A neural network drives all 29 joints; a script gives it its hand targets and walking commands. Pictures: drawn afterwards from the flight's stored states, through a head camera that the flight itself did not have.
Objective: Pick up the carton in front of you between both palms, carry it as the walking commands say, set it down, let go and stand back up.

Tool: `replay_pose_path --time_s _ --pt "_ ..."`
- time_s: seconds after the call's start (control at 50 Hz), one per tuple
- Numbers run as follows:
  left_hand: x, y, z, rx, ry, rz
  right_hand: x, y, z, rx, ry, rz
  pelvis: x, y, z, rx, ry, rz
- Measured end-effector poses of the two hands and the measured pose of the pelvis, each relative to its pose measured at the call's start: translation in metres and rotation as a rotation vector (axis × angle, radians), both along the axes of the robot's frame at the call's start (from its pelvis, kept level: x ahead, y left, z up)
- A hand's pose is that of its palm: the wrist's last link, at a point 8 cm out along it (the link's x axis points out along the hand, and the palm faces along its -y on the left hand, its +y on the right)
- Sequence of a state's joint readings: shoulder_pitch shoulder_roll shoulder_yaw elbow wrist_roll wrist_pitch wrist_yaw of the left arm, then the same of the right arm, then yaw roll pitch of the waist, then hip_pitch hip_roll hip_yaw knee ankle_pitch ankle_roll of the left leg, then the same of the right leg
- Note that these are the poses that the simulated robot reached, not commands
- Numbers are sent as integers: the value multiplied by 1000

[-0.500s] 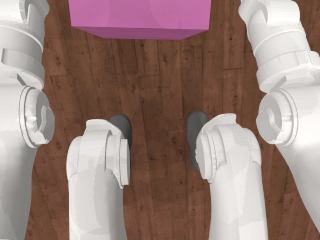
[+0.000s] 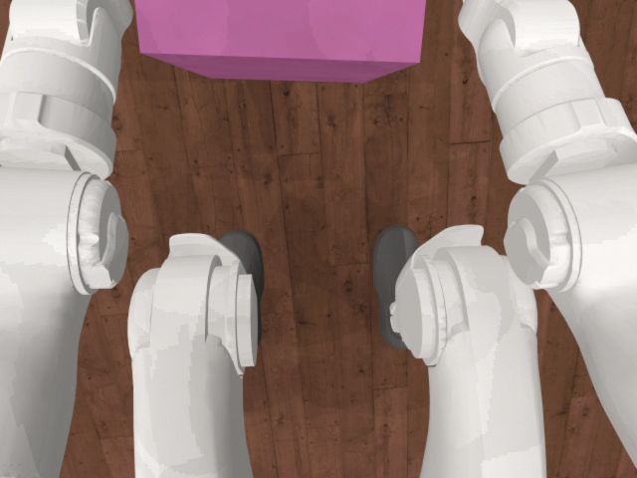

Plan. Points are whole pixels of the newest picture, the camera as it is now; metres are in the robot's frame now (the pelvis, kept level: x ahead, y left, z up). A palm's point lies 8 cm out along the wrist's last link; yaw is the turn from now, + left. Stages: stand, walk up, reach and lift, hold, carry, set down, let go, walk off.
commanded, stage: reach and lift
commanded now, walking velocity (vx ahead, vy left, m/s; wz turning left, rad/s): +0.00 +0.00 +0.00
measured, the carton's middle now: out of the picture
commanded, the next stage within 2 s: none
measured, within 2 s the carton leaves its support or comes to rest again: leaves its support in 0.40 s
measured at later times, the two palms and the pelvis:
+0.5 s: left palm out of the picture +0.55 +0.18 -0.13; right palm out of the picture +0.56 -0.11 -0.13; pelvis +0.01 +0.00 +0.00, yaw +0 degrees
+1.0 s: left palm out of the picture +0.50 +0.18 +0.06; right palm out of the picture +0.51 -0.12 +0.06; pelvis -0.01 -0.01 +0.12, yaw +2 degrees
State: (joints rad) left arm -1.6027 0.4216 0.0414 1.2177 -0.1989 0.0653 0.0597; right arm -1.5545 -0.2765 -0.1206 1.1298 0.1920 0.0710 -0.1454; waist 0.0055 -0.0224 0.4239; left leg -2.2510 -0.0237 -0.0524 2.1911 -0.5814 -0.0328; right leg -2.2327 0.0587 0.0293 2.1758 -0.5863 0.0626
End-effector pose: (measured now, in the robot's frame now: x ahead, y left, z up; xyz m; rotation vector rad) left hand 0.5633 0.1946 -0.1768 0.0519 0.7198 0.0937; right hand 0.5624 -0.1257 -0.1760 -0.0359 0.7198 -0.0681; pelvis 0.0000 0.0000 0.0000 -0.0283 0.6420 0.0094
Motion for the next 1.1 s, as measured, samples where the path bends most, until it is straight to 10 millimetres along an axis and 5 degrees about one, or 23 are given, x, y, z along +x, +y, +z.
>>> replay_pose_path --time_s 0.3,0.42,0.56,0.72,0.92,1.1 --pt "2 -5 0 -30 21 -23 2 9 0 31 12 -17 4 4 -9 1 -32 -1" --pt "-4 -11 10 -20 15 3 1 10 15 -2 3 -72 9 4 -7 0 4 1" --pt "-18 -10 82 -36 -47 52 -10 12 85 25 -62 -78 8 0 14 1 59 13" --pt "-47 -10 165 -39 -14 64 -37 12 166 28 -28 -70 -3 -5 61 4 102 24" --pt "-62 -14 217 -36 -27 61 -51 7 218 25 -41 -70 -12 -6 104 6 118 23" --pt "-72 -15 262 -47 -34 76 -60 6 265 25 -49 -66 1 -4 140 7 107 27"
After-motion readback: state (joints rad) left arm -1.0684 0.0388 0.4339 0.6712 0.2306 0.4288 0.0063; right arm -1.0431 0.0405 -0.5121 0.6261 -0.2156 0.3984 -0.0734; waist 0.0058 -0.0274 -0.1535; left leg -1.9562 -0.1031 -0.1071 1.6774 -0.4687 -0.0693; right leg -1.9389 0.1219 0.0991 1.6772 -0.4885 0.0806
